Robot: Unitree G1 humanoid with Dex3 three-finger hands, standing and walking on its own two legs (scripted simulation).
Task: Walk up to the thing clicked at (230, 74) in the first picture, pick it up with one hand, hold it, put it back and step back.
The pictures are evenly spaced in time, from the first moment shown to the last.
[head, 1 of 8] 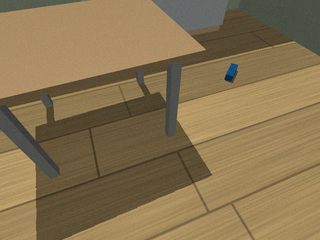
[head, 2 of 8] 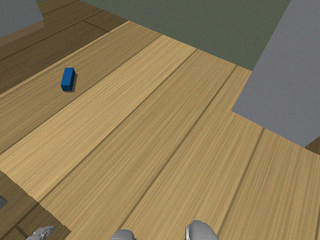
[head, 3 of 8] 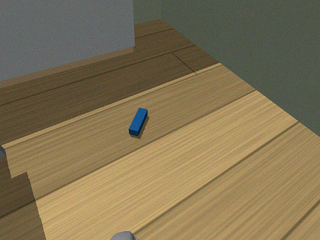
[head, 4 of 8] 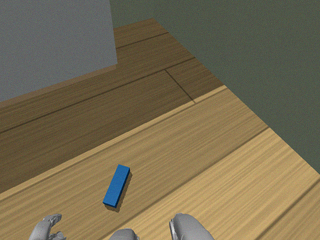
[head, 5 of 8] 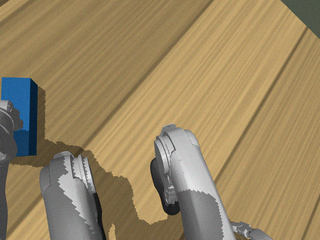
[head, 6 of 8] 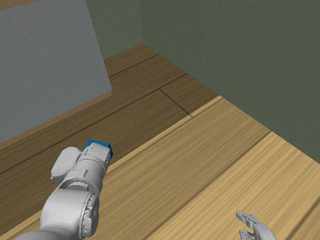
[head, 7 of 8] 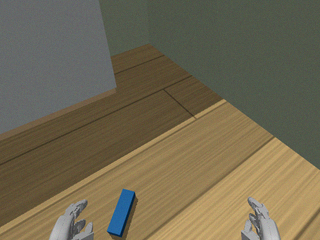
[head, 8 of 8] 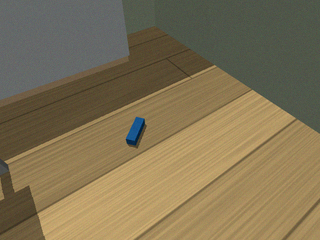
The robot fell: no
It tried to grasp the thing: yes
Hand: left
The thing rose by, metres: 0.64
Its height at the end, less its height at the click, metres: +0.00
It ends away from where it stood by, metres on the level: 0.02
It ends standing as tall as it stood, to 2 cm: yes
